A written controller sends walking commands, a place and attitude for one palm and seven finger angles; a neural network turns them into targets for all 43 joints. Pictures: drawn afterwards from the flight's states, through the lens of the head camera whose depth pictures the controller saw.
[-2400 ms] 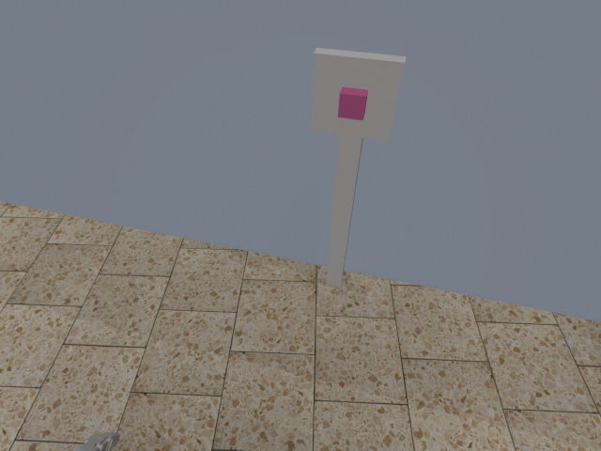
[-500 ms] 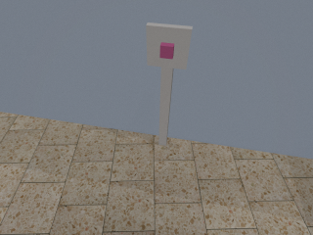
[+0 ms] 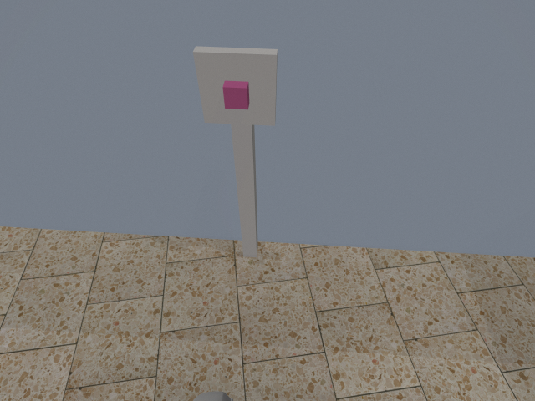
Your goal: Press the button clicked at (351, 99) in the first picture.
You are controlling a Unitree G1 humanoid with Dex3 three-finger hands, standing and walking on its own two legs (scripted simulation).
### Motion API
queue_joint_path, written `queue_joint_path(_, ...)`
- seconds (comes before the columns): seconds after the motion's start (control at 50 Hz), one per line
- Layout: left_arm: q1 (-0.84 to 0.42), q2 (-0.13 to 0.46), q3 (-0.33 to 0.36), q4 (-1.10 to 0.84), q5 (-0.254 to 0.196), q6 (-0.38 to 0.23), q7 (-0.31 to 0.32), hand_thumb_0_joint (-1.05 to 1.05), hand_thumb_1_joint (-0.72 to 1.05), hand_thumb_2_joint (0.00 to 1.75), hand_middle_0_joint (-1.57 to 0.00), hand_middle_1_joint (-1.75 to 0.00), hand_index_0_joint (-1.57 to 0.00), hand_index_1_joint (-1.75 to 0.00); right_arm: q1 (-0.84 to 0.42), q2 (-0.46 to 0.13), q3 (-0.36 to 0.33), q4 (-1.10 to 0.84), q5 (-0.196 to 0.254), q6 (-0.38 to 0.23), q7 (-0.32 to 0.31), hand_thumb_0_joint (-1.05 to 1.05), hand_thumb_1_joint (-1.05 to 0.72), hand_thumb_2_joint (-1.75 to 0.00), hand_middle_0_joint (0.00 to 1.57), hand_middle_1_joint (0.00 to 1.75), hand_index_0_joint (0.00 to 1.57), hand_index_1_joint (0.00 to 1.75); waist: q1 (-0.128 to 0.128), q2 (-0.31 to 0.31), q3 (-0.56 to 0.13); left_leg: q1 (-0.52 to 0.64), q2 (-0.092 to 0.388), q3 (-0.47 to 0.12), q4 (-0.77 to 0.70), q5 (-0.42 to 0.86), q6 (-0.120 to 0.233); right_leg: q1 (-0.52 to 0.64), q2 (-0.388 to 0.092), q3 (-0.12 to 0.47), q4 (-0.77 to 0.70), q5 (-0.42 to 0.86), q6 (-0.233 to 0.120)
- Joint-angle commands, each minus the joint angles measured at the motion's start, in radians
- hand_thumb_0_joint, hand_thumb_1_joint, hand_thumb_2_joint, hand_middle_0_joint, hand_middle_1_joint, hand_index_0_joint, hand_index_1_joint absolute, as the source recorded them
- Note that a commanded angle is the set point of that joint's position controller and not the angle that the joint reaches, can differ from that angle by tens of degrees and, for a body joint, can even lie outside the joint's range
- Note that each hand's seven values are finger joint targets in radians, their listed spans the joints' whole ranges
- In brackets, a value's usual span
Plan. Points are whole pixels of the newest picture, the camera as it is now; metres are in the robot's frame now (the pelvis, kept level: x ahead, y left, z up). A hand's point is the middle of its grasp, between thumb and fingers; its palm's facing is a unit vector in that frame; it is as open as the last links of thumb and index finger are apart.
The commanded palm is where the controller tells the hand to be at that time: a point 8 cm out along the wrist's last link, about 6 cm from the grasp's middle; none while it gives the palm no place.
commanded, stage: take the last steps up to it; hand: left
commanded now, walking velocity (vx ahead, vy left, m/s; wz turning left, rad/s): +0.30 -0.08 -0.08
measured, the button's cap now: (236, 94) +0.77 +0.14 +0.05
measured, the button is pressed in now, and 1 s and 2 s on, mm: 0 0 0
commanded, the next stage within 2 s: come to a stop and stand still in 0.58 s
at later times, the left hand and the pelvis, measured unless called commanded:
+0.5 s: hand (160, 359) +0.22 +0.22 -0.17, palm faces -0.03 -0.99 -0.12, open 7.4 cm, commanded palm none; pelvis +0.17 +0.04 +0.01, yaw -5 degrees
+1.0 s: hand (213, 273) +0.40 +0.15 -0.17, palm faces -0.02 -0.98 -0.20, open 7.2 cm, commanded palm none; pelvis +0.28 +0.00 -0.01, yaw -2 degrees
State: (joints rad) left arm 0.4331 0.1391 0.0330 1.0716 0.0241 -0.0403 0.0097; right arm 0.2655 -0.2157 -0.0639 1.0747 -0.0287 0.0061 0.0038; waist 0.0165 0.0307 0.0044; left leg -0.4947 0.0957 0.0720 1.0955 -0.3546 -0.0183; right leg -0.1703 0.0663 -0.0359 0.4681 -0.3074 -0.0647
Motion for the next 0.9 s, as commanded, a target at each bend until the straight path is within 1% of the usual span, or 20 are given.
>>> queue_joint_path(0.0,0.067,0.134,0.026,-0.008,0.005,-0.030,0.015,0.00,0.90,0.90,-0.20,-0.30,-0.20,-0.30,-0.085,-0.012,-0.003,-0.104,0.004,-0.038,0.002,0.00,-0.90,-0.90,0.20,0.30,0.20,0.30,-0.009,-0.107,0.067,-0.138,0.021,-0.001,-0.098,0.063,-0.006,0.060,-0.268,0.270,-0.261,0.203,-0.153)
queue_joint_path(0.12,0.095,0.132,0.026,0.036,0.008,-0.025,0.017,0.00,0.90,0.90,-0.20,-0.30,-0.20,-0.30,-0.165,0.015,0.002,-0.133,0.012,-0.059,0.006,0.00,-0.90,-0.90,0.20,0.30,0.20,0.30,0.013,-0.142,0.098,-0.014,-0.008,0.024,-0.364,0.048,0.021,0.072,-0.266,0.237,-0.214,0.301,-0.127)
queue_joint_path(0.18,0.054,0.124,0.031,0.039,0.000,-0.023,0.012,0.00,0.90,0.90,-0.20,-0.30,-0.20,-0.30,0.052,-0.015,-0.007,-0.056,0.008,-0.076,-0.013,0.00,-0.90,-0.90,0.20,0.30,0.20,0.30,-0.085,-0.062,0.032,0.366,-0.048,0.040,-0.569,0.158,0.040,-0.061,-0.182,0.144,0.030,0.372,-0.073)
queue_joint_path(0.2,0.072,0.088,0.032,0.027,-0.006,-0.021,0.005,0.00,0.90,0.90,-0.20,-0.30,-0.20,-0.30,0.195,-0.097,-0.027,-0.020,-0.002,-0.082,-0.026,0.00,-0.90,-0.90,0.20,0.30,0.20,0.30,-0.131,0.085,-0.055,0.587,0.105,-0.173,-0.652,0.092,0.095,-0.210,-0.108,0.092,0.275,0.241,-0.031)
queue_joint_path(0.22,0.095,0.051,0.025,0.000,-0.010,-0.020,-0.006,0.00,0.90,0.90,-0.20,-0.30,-0.20,-0.30,0.297,-0.202,-0.046,0.001,-0.008,-0.080,-0.033,0.00,-0.90,-0.90,0.20,0.30,0.20,0.30,-0.130,0.300,-0.114,0.683,0.387,-0.549,-0.816,0.068,0.200,-0.405,-0.003,-0.019,0.604,-0.219,0.019)
queue_joint_path(0.24,0.031,0.100,0.029,-0.017,0.004,-0.010,-0.001,0.00,0.90,0.90,-0.20,-0.30,-0.20,-0.30,0.274,-0.180,-0.036,0.010,0.001,-0.068,-0.045,0.00,-0.90,-0.90,0.20,0.30,0.20,0.30,-0.132,0.212,-0.083,0.589,0.412,-0.619,-0.893,-0.025,0.209,-0.438,-0.041,0.080,0.763,-0.218,0.009)
queue_joint_path(0.28,-0.051,0.087,0.033,-0.024,0.010,-0.005,-0.017,0.00,0.90,0.90,-0.20,-0.30,-0.20,-0.30,0.122,-0.074,-0.010,-0.028,0.007,-0.076,-0.045,0.00,-0.90,-0.90,0.20,0.30,0.20,0.30,-0.061,0.009,0.099,0.364,0.346,-0.460,-0.922,-0.035,0.203,-0.486,-0.140,0.081,0.813,-0.052,0.023)
queue_joint_path(0.32,-0.023,0.045,0.035,-0.008,0.017,0.014,-0.026,0.00,0.90,0.90,-0.20,-0.30,-0.20,-0.30,0.093,-0.015,0.007,-0.025,0.007,-0.092,-0.044,0.00,-0.90,-0.90,0.20,0.30,0.20,0.30,-0.019,0.042,0.108,0.273,0.258,-0.262,-0.923,0.107,0.157,-0.415,-0.161,0.069,0.755,0.029,0.046)
queue_joint_path(0.36,0.003,0.021,0.037,-0.009,0.018,0.030,-0.026,0.00,0.90,0.90,-0.20,-0.30,-0.20,-0.30,0.091,0.001,0.001,-0.034,0.005,-0.099,-0.046,0.00,-0.90,-0.90,0.20,0.30,0.20,0.30,-0.002,0.053,0.073,0.264,0.217,-0.136,-0.906,0.233,0.152,-0.394,-0.169,0.049,0.708,0.082,0.066)
queue_joint_path(0.52,-0.208,0.046,0.028,-0.062,0.013,0.039,-0.035,0.00,0.90,0.90,-0.20,-0.30,-0.20,-0.30,0.202,-0.033,0.004,0.018,0.006,-0.093,-0.048,0.00,-0.90,-0.90,0.20,0.30,0.20,0.30,-0.039,0.090,0.089,0.447,0.178,-0.024,-0.853,0.626,0.135,-0.491,-0.175,-0.027,0.470,0.178,0.094)
queue_joint_path(0.64,-0.349,0.053,0.020,-0.098,0.002,0.028,-0.033,0.00,0.90,0.90,-0.20,-0.30,-0.20,-0.30,0.251,-0.050,-0.004,0.051,-0.006,-0.071,-0.046,0.00,-0.90,-0.90,0.20,0.30,0.20,0.30,-0.080,0.121,0.115,0.433,0.203,-0.030,-0.802,0.588,0.140,-0.337,-0.148,-0.065,0.205,0.103,0.058)
queue_joint_path(0.68,-0.304,0.059,0.021,-0.086,0.002,0.017,-0.025,0.00,0.90,0.90,-0.20,-0.30,-0.20,-0.30,0.248,-0.047,-0.003,0.060,-0.003,-0.061,-0.047,0.00,-0.90,-0.90,0.20,0.30,0.20,0.30,-0.051,0.109,0.091,0.411,0.183,-0.019,-0.702,0.669,0.124,-0.189,-0.112,-0.093,0.094,0.116,0.044)
queue_joint_path(0.7,-0.211,0.071,0.022,-0.053,0.003,0.007,-0.018,0.00,0.90,0.90,-0.20,-0.30,-0.20,-0.30,0.246,-0.039,0.005,0.069,0.005,-0.060,-0.048,0.00,-0.90,-0.90,0.20,0.30,0.20,0.30,-0.003,0.082,0.033,0.395,0.142,-0.004,-0.597,0.695,0.092,-0.040,-0.094,-0.104,-0.004,0.232,0.046)
queue_joint_path(0.72,-0.099,0.123,0.031,-0.016,0.000,-0.007,-0.004,0.00,0.90,0.90,-0.20,-0.30,-0.20,-0.30,0.253,-0.013,0.010,0.072,0.017,-0.063,-0.045,0.00,-0.90,-0.90,0.20,0.30,0.20,0.30,0.041,0.013,-0.061,0.290,0.110,0.007,-0.475,0.570,0.048,0.183,-0.177,-0.024,-0.024,0.492,0.036)
queue_joint_path(0.74,-0.029,0.203,0.044,0.008,-0.001,-0.022,0.014,0.00,0.90,0.90,-0.20,-0.30,-0.20,-0.30,0.308,0.042,0.021,0.066,0.030,-0.065,-0.042,0.00,-0.90,-0.90,0.20,0.30,0.20,0.30,0.034,-0.163,-0.209,0.133,0.011,0.067,-0.308,0.132,-0.006,0.414,-0.421,0.179,0.027,1.003,-0.037)
queue_joint_path(0.76,-0.008,0.253,0.045,0.005,-0.008,-0.016,0.018,0.00,0.90,0.90,-0.20,-0.30,-0.20,-0.30,0.308,0.006,0.010,0.061,0.037,-0.054,-0.050,0.00,-0.90,-0.90,0.20,0.30,0.20,0.30,0.024,-0.130,-0.228,0.154,-0.053,0.007,-0.168,-0.267,-0.013,0.371,-0.512,0.180,0.035,1.354,-0.123)
queue_joint_path(0.78,-0.063,0.248,0.048,-0.015,-0.009,-0.013,0.026,0.00,0.90,0.90,-0.20,-0.30,-0.20,-0.30,0.274,0.020,0.003,0.047,0.044,-0.033,-0.055,0.00,-0.90,-0.90,0.20,0.30,0.20,0.30,0.011,-0.225,-0.227,0.154,-0.043,-0.037,-0.081,-0.304,-0.010,0.282,-0.513,0.186,0.040,1.403,-0.146)
queue_joint_path(0.8,-0.111,0.220,0.047,-0.032,-0.007,-0.003,0.035,0.00,0.90,0.90,-0.20,-0.30,-0.20,-0.30,0.245,0.022,0.000,0.041,0.040,-0.020,-0.056,0.00,-0.90,-0.90,0.20,0.30,0.20,0.30,0.017,-0.264,-0.192,0.119,-0.035,-0.070,-0.023,-0.283,-0.009,0.227,-0.507,0.198,0.022,1.304,-0.164)
queue_joint_path(0.84,-0.173,0.181,0.043,-0.056,-0.002,0.018,0.046,0.00,0.90,0.90,-0.20,-0.30,-0.20,-0.30,0.159,0.033,-0.005,0.031,0.030,0.006,-0.054,0.00,-0.90,-0.90,0.20,0.30,0.20,0.30,0.010,-0.127,-0.067,0.078,-0.036,-0.079,0.037,-0.232,-0.016,0.077,-0.468,0.142,-0.022,1.096,-0.150)
queue_joint_path(0.88,-0.217,0.182,0.053,-0.077,0.002,0.028,0.050,0.00,0.90,0.90,-0.20,-0.30,-0.20,-0.30,0.159,0.035,-0.013,0.021,0.024,0.029,-0.044,0.00,-0.90,-0.90,0.20,0.30,0.20,0.30,-0.013,-0.108,-0.064,0.070,-0.046,-0.074,0.053,-0.180,-0.029,0.012,-0.449,0.096,-0.051,0.944,-0.133)
